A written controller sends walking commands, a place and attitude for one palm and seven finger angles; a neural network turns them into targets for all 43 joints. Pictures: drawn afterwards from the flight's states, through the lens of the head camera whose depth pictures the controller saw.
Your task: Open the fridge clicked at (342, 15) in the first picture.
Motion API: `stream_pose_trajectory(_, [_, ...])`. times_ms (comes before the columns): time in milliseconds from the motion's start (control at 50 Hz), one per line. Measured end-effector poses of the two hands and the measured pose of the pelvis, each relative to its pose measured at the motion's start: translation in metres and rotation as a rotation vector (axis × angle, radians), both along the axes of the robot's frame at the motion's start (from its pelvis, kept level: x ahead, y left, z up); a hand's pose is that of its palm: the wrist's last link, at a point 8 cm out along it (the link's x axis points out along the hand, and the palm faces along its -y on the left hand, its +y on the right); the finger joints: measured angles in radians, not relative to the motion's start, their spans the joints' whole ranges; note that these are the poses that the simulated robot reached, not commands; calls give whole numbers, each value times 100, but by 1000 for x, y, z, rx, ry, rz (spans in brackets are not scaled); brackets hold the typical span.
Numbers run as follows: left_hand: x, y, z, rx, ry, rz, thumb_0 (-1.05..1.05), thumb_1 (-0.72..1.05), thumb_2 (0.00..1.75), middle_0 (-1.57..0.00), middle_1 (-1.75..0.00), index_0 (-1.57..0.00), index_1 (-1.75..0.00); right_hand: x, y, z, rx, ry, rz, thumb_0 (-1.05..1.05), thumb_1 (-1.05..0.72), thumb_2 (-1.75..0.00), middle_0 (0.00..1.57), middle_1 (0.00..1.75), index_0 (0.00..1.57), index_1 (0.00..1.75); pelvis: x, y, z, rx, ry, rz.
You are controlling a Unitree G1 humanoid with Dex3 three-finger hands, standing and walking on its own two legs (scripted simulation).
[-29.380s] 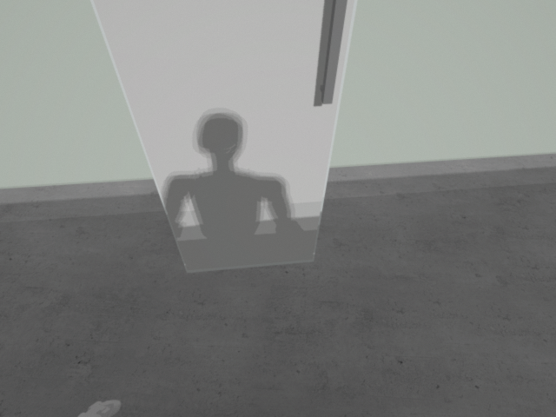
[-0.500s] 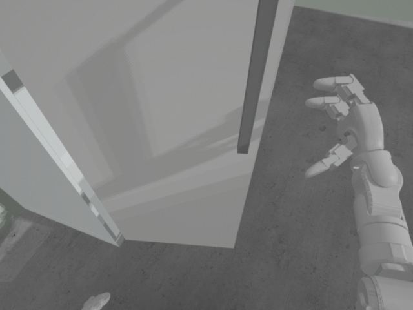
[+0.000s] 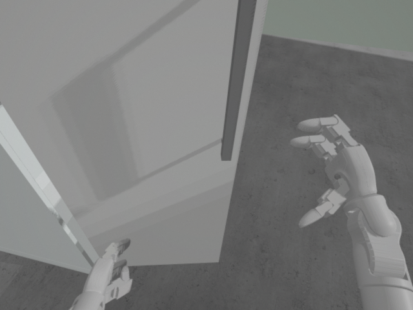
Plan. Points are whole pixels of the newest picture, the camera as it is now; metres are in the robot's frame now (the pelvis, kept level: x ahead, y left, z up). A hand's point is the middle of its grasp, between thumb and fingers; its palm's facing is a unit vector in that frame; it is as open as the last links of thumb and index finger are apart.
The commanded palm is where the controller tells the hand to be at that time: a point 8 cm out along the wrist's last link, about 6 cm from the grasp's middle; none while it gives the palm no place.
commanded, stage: slip the hand off the handle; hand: right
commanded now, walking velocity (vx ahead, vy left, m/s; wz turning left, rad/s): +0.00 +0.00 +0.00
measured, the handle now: (233, 81) +0.45 -0.03 +0.25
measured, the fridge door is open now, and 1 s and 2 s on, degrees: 74 74 74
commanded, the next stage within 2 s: draw the hand back to the body in 0.22 s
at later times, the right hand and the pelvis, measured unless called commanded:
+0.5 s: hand (316, 184) +0.29 -0.17 +0.16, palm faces -0.02 +1.00 -0.01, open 14.6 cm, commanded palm +0.25 -0.21 +0.18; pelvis -0.01 +0.01 +0.00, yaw +1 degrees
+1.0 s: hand (369, 210) +0.24 -0.23 +0.17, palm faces +0.28 +0.94 -0.20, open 13.9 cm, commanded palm +0.19 -0.26 +0.18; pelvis +0.00 -0.01 +0.01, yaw +0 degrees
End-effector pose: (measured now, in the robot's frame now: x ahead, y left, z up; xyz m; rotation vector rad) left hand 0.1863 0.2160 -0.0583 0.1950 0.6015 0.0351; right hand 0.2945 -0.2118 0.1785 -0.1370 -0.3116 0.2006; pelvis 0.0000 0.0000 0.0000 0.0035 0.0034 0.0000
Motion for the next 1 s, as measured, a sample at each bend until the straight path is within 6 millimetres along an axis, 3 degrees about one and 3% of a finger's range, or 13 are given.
stream_pose_trajectory(120, [-10,9,-3,7,8,10,2,90,90,-20,-30,-20,-30,-19,3,-18,0,69,13,-1,55,-20,26,115,26,115,-4,6,-1,-3,-7,2])
stream_pose_trajectory(220, [-23,17,-8,23,19,17,2,90,90,-20,-30,-20,-30,-32,5,-5,-10,-14,4,-2,55,-20,26,115,26,115,-6,10,-2,-2,-17,-4])
stream_pose_trajectory(320, [-34,22,-15,20,38,37,2,90,90,-20,-30,-20,-30,-26,7,5,-22,-35,7,-1,55,-20,26,115,26,115,-10,11,-2,-1,-18,-8])
stream_pose_trajectory(420, [-42,25,-19,-7,48,79,2,90,90,-20,-30,-20,-30,-15,6,-12,55,119,-31,-1,55,-20,26,115,26,115,-11,9,-1,-6,-9,7])
stream_pose_trajectory(500, [-37,23,-15,-28,25,93,2,90,90,-20,-30,-20,-30,-23,-8,-21,130,247,-175,-1,55,-20,26,115,26,115,-6,7,2,-8,-11,15])
stream_pose_trajectory(580, [-20,15,-6,-31,-32,58,2,90,90,-20,-30,-20,-30,-47,-18,-9,123,225,-280,-2,54,-20,26,115,26,115,-2,5,3,-5,-23,7])
stream_pose_trajectory(660, [-1,5,4,-17,-80,13,2,90,90,-20,-30,-20,-30,-63,-23,-1,118,183,-283,-2,55,-20,25,115,25,115,-2,3,2,2,-43,-9])
stream_pose_trajectory(780, [15,-7,18,-13,-137,-2,2,90,90,-20,-30,-20,-30,-66,-28,-13,110,273,-252,-1,55,-20,25,115,26,115,-6,0,3,5,-61,-14])
stream_pose_trajectory(900, [13,-12,22,-2,-147,-12,2,90,90,-20,-30,-20,-30,-74,-47,-9,38,225,-348,-1,48,-23,25,111,26,111,-5,-2,4,6,-64,-7])
stream_pose_trajectory(1000, [-1,-13,10,25,-64,-30,2,90,90,-20,-30,-20,-30,-92,-60,-4,-33,111,-484,-1,35,-29,25,103,25,103,-4,-7,5,8,-64,-8])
